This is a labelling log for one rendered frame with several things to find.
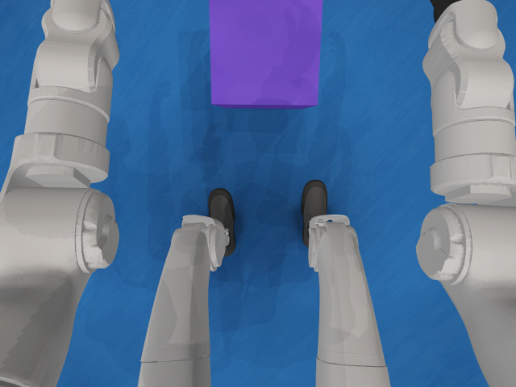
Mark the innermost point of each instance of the robot left forearm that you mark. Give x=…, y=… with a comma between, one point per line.
x=64, y=141

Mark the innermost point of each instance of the robot left upper arm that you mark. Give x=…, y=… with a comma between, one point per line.
x=51, y=240

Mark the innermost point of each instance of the robot right forearm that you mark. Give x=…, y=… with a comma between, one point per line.
x=472, y=104

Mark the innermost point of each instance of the carton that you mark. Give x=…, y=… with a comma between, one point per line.
x=265, y=54

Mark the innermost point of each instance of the robot right shin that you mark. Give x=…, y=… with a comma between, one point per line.
x=336, y=218

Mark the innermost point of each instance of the robot right upper arm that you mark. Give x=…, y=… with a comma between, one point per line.
x=471, y=250

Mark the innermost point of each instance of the left robot thigh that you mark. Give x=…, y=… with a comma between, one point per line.
x=177, y=345

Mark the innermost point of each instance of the robot right hand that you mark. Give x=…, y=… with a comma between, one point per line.
x=440, y=6

